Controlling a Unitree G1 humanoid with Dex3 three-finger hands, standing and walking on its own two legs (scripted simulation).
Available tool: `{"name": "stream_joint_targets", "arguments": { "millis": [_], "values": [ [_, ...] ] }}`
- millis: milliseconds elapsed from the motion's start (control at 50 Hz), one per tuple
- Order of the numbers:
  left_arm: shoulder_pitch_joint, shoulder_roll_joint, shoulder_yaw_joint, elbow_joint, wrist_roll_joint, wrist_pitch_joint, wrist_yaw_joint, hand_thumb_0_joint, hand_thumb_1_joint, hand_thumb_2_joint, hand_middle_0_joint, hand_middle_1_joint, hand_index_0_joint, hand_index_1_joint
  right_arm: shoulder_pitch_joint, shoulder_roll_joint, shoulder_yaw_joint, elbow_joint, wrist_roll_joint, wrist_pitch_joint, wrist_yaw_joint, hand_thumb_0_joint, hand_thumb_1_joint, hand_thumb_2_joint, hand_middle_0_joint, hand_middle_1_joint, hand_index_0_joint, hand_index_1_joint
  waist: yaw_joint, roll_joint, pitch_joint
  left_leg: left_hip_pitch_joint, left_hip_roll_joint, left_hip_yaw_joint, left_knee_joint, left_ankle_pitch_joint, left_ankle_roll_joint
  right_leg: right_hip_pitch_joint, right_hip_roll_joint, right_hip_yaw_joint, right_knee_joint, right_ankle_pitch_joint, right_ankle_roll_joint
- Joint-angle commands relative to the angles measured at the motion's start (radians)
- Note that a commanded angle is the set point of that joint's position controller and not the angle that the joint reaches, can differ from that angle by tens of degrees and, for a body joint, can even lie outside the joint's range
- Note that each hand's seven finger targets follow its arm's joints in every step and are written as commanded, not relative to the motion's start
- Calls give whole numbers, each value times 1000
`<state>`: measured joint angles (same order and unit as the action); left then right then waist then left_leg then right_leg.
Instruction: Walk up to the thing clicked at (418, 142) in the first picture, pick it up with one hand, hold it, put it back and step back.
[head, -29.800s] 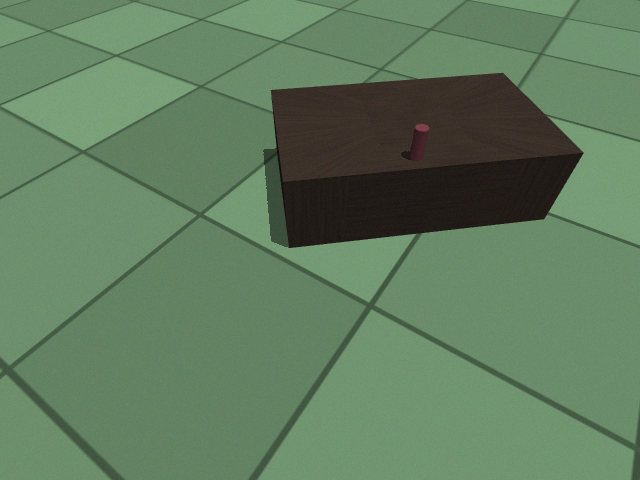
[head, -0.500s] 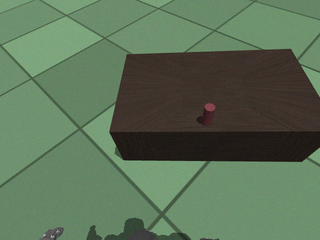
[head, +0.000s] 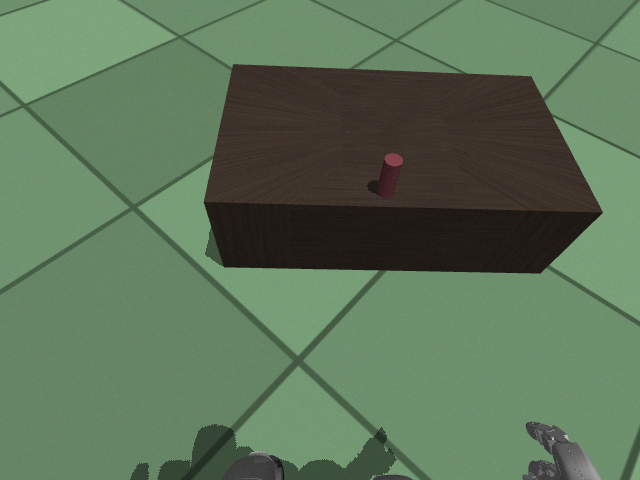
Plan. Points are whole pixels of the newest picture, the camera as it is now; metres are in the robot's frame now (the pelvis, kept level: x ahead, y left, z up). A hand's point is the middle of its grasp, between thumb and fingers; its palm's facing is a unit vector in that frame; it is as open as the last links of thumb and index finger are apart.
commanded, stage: step back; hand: right
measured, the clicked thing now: (389, 176) +0.89 -0.17 -0.34
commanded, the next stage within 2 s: stand in 1.44 s
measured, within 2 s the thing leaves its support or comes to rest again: neither
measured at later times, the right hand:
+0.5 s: hand out of the picture -0.07 -0.27 -0.15, palm faces -0.12 +0.91 -0.40, open 7.4 cm
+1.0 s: hand out of the picture -0.09 -0.27 -0.14, palm faces -0.10 +0.93 -0.35, open 7.4 cm
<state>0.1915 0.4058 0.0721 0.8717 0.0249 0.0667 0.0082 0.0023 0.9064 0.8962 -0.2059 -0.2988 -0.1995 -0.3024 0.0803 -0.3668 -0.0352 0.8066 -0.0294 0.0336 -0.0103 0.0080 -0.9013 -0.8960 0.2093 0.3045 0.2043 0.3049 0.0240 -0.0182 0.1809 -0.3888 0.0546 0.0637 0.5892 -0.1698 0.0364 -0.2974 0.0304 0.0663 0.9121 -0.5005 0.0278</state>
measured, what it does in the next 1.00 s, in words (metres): walks backwards: right foot, then left foot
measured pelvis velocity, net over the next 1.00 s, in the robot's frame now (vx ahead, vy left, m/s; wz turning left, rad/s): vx -0.17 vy -0.02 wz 0.07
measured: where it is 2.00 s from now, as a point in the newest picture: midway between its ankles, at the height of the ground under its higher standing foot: outside the picture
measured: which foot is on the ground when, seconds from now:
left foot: down 0.00-0.10, up 0.12-0.36, down 0.38-1.00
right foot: up 0.00-0.06, down 0.08-0.40, up 0.42-0.60, down 0.62-1.00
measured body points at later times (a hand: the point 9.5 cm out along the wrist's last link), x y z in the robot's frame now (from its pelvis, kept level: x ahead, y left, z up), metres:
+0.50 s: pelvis -0.15 -0.01 +0.00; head -0.12 +0.00 +0.44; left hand -0.06 +0.31 -0.12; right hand -0.07 -0.32 -0.12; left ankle -0.15 +0.10 -0.73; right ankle -0.12 -0.15 -0.69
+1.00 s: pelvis -0.17 -0.02 +0.01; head -0.16 -0.01 +0.46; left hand -0.13 +0.29 -0.13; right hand -0.08 -0.31 -0.12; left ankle -0.16 +0.10 -0.73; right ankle -0.16 -0.16 -0.73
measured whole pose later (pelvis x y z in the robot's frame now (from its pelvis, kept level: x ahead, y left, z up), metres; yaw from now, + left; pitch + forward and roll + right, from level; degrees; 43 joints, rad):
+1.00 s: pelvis -0.17 -0.02 +0.01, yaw +4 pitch -2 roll -1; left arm 0.17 0.38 0.04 1.07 0.02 0.00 -0.02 0.00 0.91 0.90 -0.21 -0.30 -0.20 -0.30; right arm 0.18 -0.33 -0.02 1.06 -0.03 -0.02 0.01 0.01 -0.90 -0.90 0.21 0.30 0.20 0.30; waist 0.02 -0.02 0.05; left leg -0.23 0.00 -0.02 0.52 -0.26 0.00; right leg -0.19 -0.01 0.01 0.49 -0.26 0.02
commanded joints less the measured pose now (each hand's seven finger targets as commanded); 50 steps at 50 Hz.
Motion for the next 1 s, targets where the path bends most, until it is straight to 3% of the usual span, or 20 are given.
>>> {"name": "stream_joint_targets", "arguments": {
  "millis": [0,40,60,80,100,160,280,340,360,380,400,460,540,580,600,640,660,760,820,980],
  "values": [
    [171,155,52,-14,-3,-33,-7,0,900,900,-200,-300,-200,-300,-4,-310,-94,-62,-1,7,-10,0,-900,-900,200,300,200,300,14,224,-304,166,213,-246,-165,15,147,119,-25,-87,-357,110,-53],
    [187,197,73,-6,15,-38,-6,0,900,900,-200,-300,-200,-300,6,-248,-73,-59,11,12,-6,0,-900,-900,200,300,200,300,20,88,-247,-18,116,-192,-57,-171,48,176,-88,47,-494,105,-100],
    [162,272,91,-33,27,-42,-5,0,900,900,-200,-300,-200,-300,-1,-182,-55,-78,18,5,-6,0,-900,-900,200,300,200,300,25,-148,-180,-188,-59,-123,136,-311,-18,124,-282,337,-584,43,-168],
    [66,361,106,-77,30,-37,-3,0,900,900,-200,-300,-200,-300,-52,-194,-69,-84,14,9,-23,0,-900,-900,200,300,200,300,70,-244,-114,-144,-137,-165,384,-436,-56,-145,-465,476,-680,44,-320],
    [-7,338,97,-107,26,-42,3,0,900,900,-200,-300,-200,-300,-34,-231,-79,-66,12,15,-26,0,-900,-900,200,300,200,300,34,-174,-56,-96,-114,-240,532,-401,-64,-268,-466,445,-691,42,-330],
    [-130,222,68,-138,26,-54,17,0,900,900,-200,-300,-200,-300,79,-208,-67,-15,28,1,-26,0,-900,-900,200,300,200,300,-57,-122,-114,-69,-165,-200,613,-287,-56,-120,-274,99,-508,484,-224],
    [4,228,69,-120,26,-47,23,0,900,900,-200,-300,-200,-300,66,-188,-56,-22,4,-26,-19,0,-900,-900,200,300,200,300,38,-194,-216,-68,-83,-73,183,-362,-53,231,-292,100,-382,591,-218],
    [-30,221,57,-117,6,-32,11,0,900,900,-200,-300,-200,-300,181,-185,-65,48,2,-45,-18,0,-900,-900,200,300,200,300,-8,-146,-249,155,-102,-10,-213,-90,-30,167,-249,59,-252,509,-169],
    [-14,173,37,-118,7,-30,8,0,900,900,-200,-300,-200,-300,193,-229,-82,67,-9,-49,-22,0,-900,-900,200,300,200,300,-5,-35,-253,270,-10,-186,-215,-109,7,-11,-213,38,-173,360,-120],
    [-24,130,24,-123,-10,-31,4,0,900,900,-200,-300,-200,-300,128,-323,-93,47,-9,-52,-17,0,-900,-900,200,300,200,300,10,210,-215,235,232,-545,-273,-170,135,-190,-53,-76,-64,34,-51],
    [-117,191,47,-119,-1,-28,16,0,900,900,-200,-300,-200,-300,109,-394,-105,31,-7,-55,-13,0,-900,-900,200,300,200,300,-58,202,-192,48,339,-650,-309,-176,255,-115,-61,12,83,-126,-42],
    [-61,169,41,-63,-20,-32,1,0,900,900,-200,-300,-200,-300,32,-272,-63,40,-13,-77,-25,0,-900,-900,200,300,200,300,15,105,-157,80,192,-377,-213,-9,160,-101,-48,79,101,2,-61],
    [-69,155,40,-28,-3,-61,-17,0,900,900,-200,-300,-200,-300,49,-259,-68,59,-22,-66,-10,0,-900,-900,200,300,200,300,-23,172,-151,78,153,-314,-220,-185,129,29,-36,-53,-251,-1,-44],
    [-15,143,43,18,2,-74,-12,0,900,900,-200,-300,-200,-300,36,-262,-65,64,-15,-51,-3,0,-900,-900,200,300,200,300,7,167,-142,20,127,-263,-170,-261,92,173,-9,-87,-505,130,-64],
    [1,162,48,34,10,-84,-7,0,900,900,-200,-300,-200,-300,35,-220,-53,61,-5,-50,-1,0,-900,-900,200,300,200,300,19,116,-165,-44,98,-236,-115,-269,51,260,-28,-24,-515,180,-81],
    [1,258,65,43,17,-95,-6,0,900,900,-200,-300,-200,-300,34,-178,-46,63,0,-47,0,0,-900,-900,200,300,200,300,22,-102,-143,-112,-46,-131,88,-406,-23,114,-282,361,-664,-283,-197],
    [-85,266,61,20,23,-101,-9,0,900,900,-200,-300,-200,-300,51,-203,-58,87,0,-46,2,0,-900,-900,200,300,200,300,-9,-95,-88,2,-42,-134,196,-369,-36,-69,-357,423,-705,-378,-237],
    [-151,194,29,29,12,-98,-16,0,900,900,-200,-300,-200,-300,134,-181,-56,146,3,-71,13,0,-900,-900,200,300,200,300,-53,-92,-128,249,-50,-105,-71,-197,-8,-142,-210,141,-578,-72,-140],
    [-111,153,15,73,-8,-85,-23,0,900,900,-200,-300,-200,-300,42,-236,-53,131,-3,-84,8,0,-900,-900,200,300,200,300,-12,70,-109,83,149,-433,-329,-481,75,-38,-67,-6,-371,49,-57],
    [-84,175,9,133,-16,-113,-14,0,900,900,-200,-300,-200,-300,6,-193,-34,173,10,-90,5,0,-900,-900,200,300,200,300,-3,86,-213,164,52,-207,-212,32,-8,174,-129,35,-514,366,-83]
  ]
}}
